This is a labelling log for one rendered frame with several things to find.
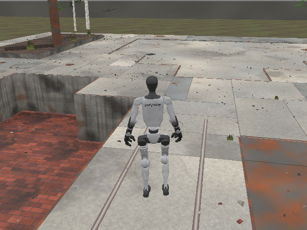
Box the robot left upper arm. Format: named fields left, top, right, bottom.
left=130, top=97, right=142, bottom=124

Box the right robot shin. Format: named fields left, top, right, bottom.
left=162, top=156, right=169, bottom=189

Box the right robot hand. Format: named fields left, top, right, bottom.
left=171, top=132, right=182, bottom=142

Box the robot left forearm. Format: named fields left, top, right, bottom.
left=125, top=117, right=135, bottom=136

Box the robot right upper arm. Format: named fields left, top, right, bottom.
left=163, top=96, right=176, bottom=123

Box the robot right forearm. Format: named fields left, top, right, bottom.
left=171, top=116, right=181, bottom=134

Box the left robot hand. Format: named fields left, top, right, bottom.
left=124, top=135, right=135, bottom=147

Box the robot head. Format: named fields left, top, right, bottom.
left=145, top=76, right=160, bottom=99

